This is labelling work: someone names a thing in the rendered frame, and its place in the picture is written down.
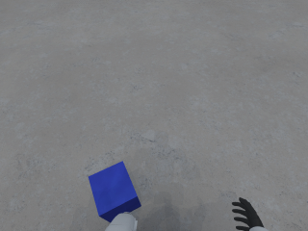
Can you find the left robot thigh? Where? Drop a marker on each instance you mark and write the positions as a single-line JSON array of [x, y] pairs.
[[123, 222]]

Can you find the carton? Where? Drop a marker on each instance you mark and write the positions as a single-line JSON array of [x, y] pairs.
[[113, 192]]

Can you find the robot right hand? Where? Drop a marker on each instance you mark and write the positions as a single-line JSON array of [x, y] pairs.
[[252, 219]]

